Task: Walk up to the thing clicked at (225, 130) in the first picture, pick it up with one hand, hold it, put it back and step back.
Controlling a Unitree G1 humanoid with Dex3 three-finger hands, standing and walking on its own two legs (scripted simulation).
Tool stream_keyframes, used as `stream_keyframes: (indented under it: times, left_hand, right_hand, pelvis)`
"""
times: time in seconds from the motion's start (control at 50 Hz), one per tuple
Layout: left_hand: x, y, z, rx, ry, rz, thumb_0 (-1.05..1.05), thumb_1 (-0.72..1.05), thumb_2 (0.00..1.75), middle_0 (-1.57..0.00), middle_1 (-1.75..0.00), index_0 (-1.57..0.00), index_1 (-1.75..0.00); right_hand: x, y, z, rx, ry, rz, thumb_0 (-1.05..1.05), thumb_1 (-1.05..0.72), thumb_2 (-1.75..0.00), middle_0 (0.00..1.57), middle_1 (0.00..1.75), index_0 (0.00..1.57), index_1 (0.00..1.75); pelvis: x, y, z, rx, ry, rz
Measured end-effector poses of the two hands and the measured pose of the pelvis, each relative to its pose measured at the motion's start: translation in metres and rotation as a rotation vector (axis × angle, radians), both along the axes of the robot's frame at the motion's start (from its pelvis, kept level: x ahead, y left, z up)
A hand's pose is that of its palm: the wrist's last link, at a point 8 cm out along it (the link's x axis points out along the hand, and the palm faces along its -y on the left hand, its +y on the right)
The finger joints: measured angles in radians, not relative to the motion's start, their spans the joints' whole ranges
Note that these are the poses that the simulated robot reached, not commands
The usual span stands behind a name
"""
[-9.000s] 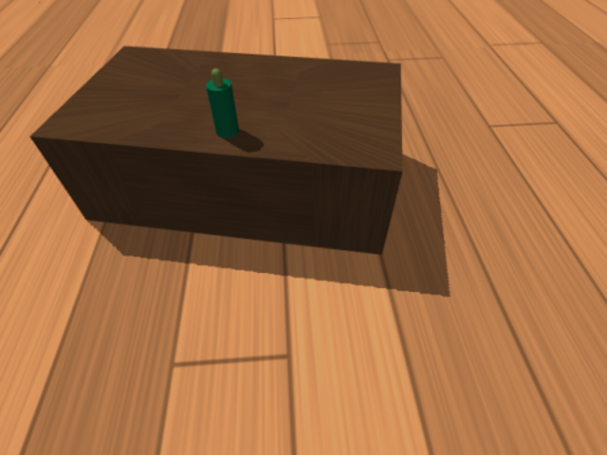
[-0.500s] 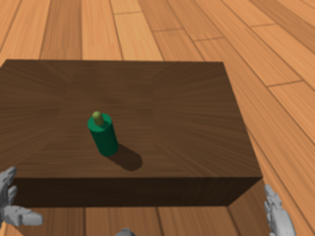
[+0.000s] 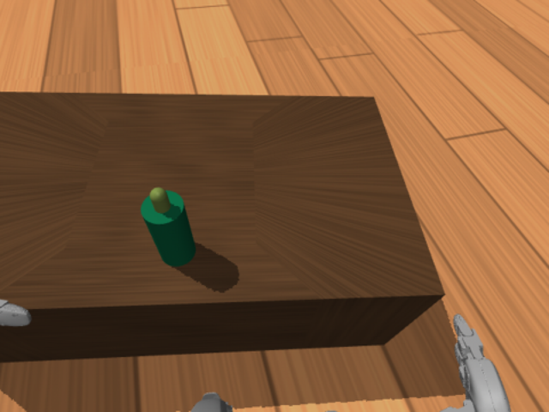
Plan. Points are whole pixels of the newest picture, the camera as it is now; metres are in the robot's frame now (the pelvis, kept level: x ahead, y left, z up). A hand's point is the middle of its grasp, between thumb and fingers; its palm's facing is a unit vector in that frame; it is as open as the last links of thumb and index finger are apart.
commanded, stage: go down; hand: left
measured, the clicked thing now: (168, 224) +0.51 +0.21 -0.15
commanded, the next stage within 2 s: approach in 0.84 s
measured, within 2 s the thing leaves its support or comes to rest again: neither
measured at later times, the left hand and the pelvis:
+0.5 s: hand out of the picture +0.35 +0.38 +0.05, palm faces +0.22 -0.97 -0.12, open 17.4 cm; pelvis +0.01 +0.01 +0.00, yaw -1 degrees
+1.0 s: hand out of the picture +0.37 +0.39 +0.07, palm faces +0.23 -0.97 -0.09, open 17.6 cm; pelvis +0.01 +0.01 +0.00, yaw -1 degrees
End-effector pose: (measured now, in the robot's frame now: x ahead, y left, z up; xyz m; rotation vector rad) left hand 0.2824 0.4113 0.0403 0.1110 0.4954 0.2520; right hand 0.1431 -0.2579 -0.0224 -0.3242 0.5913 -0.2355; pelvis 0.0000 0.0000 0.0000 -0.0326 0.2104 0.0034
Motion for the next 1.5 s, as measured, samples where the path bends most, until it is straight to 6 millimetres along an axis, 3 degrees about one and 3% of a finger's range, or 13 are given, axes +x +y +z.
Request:
stream_keyframes:
  times: [0.16,0.36,1.06,1.14,1.22,1.5]
  left_hand:
    - [0.016,0.008,0.013,-0.010,-0.056,-0.013,-0.01,-0.53,0.08,-0.05,-0.04,-0.04,-0.05]
    - [0.025,0.014,0.014,-0.022,-0.091,-0.008,-0.01,-0.52,0.08,-0.05,-0.03,-0.03,-0.04]
    - [0.056,0.030,0.034,-0.050,-0.231,-0.012,-0.01,-0.58,0.05,-0.06,-0.03,-0.04,-0.04]
    - [0.062,0.025,0.018,-0.075,-0.268,-0.020,-0.01,-0.58,0.03,-0.06,-0.03,-0.04,-0.04]
    - [0.070,0.012,-0.011,-0.113,-0.322,-0.026,-0.01,-0.59,0.02,-0.06,-0.03,-0.04,-0.04]
    - [0.096,-0.038,-0.159,-0.148,-0.398,-0.023,-0.01,-0.57,0.03,-0.06,-0.04,-0.05,-0.05]
  right_hand:
    - [-0.001,0.005,0.001,0.002,0.000,0.003,-0.01,0.53,-0.06,0.06,0.05,0.05,0.05]
    - [-0.002,0.011,-0.003,0.006,0.027,0.018,-0.01,0.52,-0.06,0.06,0.05,0.05,0.05]
    - [0.003,0.007,0.000,-0.035,0.029,0.022,-0.01,0.52,-0.06,0.06,0.05,0.05,0.05]
    - [0.004,0.010,-0.009,-0.029,0.046,0.035,-0.01,0.53,-0.06,0.06,0.05,0.05,0.05]
    - [0.008,0.013,-0.015,-0.036,0.042,0.055,-0.01,0.54,-0.05,0.06,0.05,0.05,0.05]
    - [-0.008,-0.011,-0.010,-0.261,0.069,0.063,-0.01,0.52,-0.06,0.06,0.05,0.05,0.05]
  pelvis:
    - [0.002,0.004,0.002,-0.005,0.007,-0.006]
    - [0.003,0.006,0.002,-0.006,0.021,-0.011]
    - [0.006,0.006,-0.002,-0.018,0.064,-0.010]
    - [0.003,0.006,-0.009,-0.020,0.090,-0.009]
    - [0.000,0.006,-0.019,-0.027,0.124,-0.010]
    - [-0.016,0.004,-0.071,-0.058,0.254,-0.025]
